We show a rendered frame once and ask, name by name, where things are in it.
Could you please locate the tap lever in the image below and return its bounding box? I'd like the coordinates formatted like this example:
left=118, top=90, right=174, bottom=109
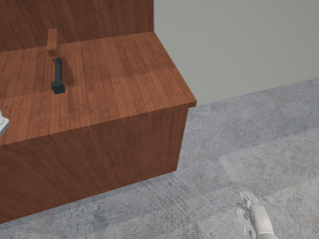
left=51, top=58, right=66, bottom=95

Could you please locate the robot left hand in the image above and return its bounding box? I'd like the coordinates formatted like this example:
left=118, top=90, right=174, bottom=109
left=0, top=110, right=10, bottom=136

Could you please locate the counter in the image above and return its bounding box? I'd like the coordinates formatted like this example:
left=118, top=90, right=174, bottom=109
left=0, top=0, right=197, bottom=224

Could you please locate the robot right hand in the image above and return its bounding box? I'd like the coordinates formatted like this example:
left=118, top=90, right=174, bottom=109
left=233, top=186, right=274, bottom=239

